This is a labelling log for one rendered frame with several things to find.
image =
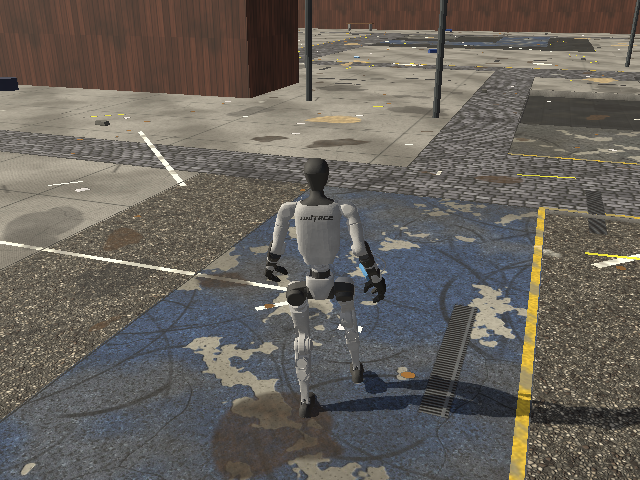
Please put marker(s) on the right robot forearm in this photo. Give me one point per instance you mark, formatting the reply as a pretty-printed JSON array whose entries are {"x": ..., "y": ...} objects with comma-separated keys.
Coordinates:
[{"x": 370, "y": 265}]

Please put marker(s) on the robot left shin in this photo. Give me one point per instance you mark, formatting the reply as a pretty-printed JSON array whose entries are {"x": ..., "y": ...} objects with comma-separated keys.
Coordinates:
[{"x": 303, "y": 371}]

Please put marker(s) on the robot left hand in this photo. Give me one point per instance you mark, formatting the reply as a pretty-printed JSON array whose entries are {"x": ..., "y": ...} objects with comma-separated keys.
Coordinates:
[{"x": 270, "y": 276}]

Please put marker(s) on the robot right hand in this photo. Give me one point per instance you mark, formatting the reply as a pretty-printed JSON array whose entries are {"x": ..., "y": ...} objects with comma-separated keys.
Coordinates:
[{"x": 380, "y": 287}]

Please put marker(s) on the left robot forearm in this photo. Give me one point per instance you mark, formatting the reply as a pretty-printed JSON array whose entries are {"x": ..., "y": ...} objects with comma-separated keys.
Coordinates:
[{"x": 272, "y": 259}]

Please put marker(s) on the robot left upper arm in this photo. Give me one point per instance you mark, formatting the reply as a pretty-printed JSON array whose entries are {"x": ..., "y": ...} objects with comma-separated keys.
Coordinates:
[{"x": 285, "y": 213}]

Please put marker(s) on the robot right foot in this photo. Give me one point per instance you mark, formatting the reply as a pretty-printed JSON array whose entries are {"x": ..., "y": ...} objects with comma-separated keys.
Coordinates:
[{"x": 357, "y": 375}]

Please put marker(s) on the robot right upper arm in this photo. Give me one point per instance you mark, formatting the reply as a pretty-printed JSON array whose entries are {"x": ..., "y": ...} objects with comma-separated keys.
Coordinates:
[{"x": 350, "y": 211}]

